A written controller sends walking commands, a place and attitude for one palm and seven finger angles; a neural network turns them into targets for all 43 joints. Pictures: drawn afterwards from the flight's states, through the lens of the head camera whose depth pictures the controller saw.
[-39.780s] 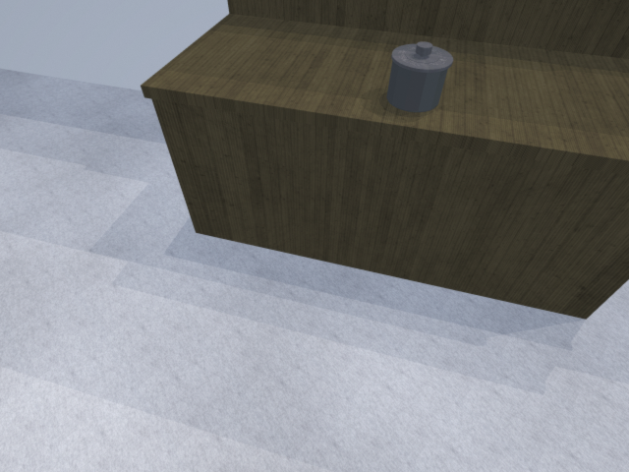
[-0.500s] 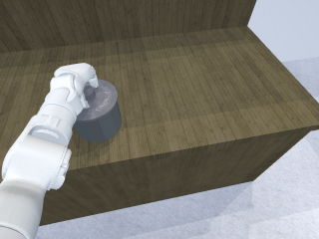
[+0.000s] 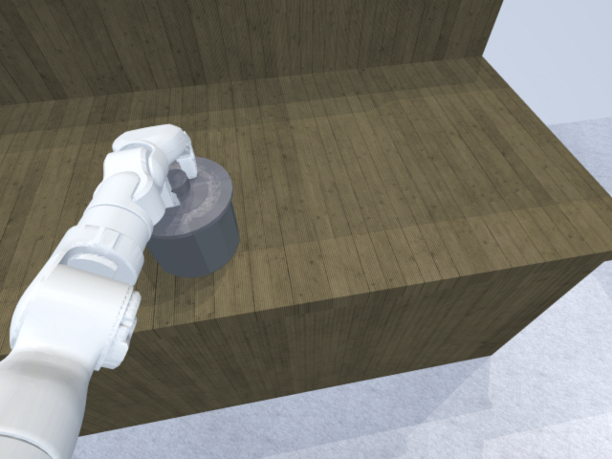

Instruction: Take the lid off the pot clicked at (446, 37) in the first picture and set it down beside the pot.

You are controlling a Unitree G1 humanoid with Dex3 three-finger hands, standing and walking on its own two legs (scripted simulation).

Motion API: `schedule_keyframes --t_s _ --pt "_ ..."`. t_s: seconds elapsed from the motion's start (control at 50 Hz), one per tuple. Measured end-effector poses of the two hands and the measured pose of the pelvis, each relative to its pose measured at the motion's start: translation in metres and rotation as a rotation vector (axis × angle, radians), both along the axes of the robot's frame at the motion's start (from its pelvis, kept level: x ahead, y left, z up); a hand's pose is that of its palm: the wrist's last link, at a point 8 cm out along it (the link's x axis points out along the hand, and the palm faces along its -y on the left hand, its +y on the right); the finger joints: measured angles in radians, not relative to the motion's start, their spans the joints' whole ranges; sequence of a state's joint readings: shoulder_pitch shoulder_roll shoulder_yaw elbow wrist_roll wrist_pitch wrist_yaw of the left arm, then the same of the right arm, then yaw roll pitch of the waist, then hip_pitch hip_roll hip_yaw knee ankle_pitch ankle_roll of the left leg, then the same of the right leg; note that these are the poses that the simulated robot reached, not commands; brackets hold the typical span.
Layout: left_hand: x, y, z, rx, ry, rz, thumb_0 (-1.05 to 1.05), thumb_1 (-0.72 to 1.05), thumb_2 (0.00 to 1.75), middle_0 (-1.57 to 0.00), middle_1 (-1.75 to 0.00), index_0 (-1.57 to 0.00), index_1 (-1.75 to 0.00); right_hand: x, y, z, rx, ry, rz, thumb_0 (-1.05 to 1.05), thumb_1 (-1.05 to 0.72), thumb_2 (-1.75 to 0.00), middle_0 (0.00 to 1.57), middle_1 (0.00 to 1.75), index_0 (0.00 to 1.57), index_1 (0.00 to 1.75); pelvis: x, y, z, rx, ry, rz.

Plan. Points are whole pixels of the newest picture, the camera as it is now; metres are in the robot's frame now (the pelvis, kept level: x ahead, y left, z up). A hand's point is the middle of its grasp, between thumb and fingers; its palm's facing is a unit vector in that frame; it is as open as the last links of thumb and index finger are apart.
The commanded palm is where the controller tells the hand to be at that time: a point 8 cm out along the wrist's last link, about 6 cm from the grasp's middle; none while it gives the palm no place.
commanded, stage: close the fingers and squeeze the knob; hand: left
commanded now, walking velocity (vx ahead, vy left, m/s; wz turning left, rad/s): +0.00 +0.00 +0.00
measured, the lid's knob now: (174, 183) +0.49 +0.17 +0.07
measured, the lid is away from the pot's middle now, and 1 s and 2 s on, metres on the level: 0.00 0.00 0.01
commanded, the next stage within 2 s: lift the lid straight up in 1.00 s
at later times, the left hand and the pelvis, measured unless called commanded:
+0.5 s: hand (163, 183) +0.47 +0.18 +0.10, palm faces -0.39 -0.10 -0.92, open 7.6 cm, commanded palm +0.47 +0.18 +0.14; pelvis -0.01 +0.00 +0.00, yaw -1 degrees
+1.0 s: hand (163, 184) +0.47 +0.18 +0.10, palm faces -0.39 -0.11 -0.92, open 7.6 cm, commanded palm +0.47 +0.18 +0.14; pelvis -0.01 +0.00 +0.00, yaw -1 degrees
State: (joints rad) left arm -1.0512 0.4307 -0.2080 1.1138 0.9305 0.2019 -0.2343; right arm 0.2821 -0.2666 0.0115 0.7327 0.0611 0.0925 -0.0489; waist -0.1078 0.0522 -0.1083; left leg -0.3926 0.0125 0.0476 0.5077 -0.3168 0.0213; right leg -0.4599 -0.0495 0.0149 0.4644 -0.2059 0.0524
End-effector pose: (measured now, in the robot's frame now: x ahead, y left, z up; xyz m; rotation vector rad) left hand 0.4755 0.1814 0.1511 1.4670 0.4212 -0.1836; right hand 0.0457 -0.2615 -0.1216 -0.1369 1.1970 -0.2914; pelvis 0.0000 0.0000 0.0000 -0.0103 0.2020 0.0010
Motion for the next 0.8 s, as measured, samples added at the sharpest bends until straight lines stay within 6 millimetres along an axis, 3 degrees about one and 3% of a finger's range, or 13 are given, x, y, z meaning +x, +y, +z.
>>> schedule_keyframes --t_s 0.22,0.48,0.64,0.8 --pt "-0.002 0.000 0.001 0.003 0.007 0.003 -0.03 0.17 0.80 -0.65 -1.03 -0.66 -1.02 -0.001 -0.002 0.002 -0.013 -0.018 -0.001 0.00 -0.90 -0.90 0.21 0.30 0.20 0.30 -0.006 0.000 -0.001 0.001 -0.001 -0.003" --pt "-0.002 0.000 0.004 0.006 0.016 -0.003 -0.02 0.26 0.61 -0.80 -1.04 -0.67 -0.96 -0.032 -0.007 0.002 -0.031 0.026 -0.039 0.00 -0.90 -0.90 0.21 0.30 0.20 0.30 -0.012 -0.001 -0.002 0.003 0.003 -0.010" --pt "-0.002 0.000 0.004 0.001 0.013 0.004 -0.01 0.27 0.61 -0.85 -1.06 -0.67 -0.96 -0.047 -0.007 0.001 -0.028 0.050 -0.057 0.00 -0.90 -0.90 0.21 0.30 0.20 0.30 -0.014 -0.001 -0.001 0.003 0.003 -0.015" --pt "-0.001 0.001 0.004 -0.002 0.017 0.004 -0.01 0.25 0.63 -0.92 -1.08 -0.67 -0.96 -0.047 -0.008 0.002 -0.033 0.043 -0.061 0.00 -0.90 -0.90 0.21 0.30 0.20 0.30 -0.015 -0.001 -0.001 0.003 0.005 -0.016"
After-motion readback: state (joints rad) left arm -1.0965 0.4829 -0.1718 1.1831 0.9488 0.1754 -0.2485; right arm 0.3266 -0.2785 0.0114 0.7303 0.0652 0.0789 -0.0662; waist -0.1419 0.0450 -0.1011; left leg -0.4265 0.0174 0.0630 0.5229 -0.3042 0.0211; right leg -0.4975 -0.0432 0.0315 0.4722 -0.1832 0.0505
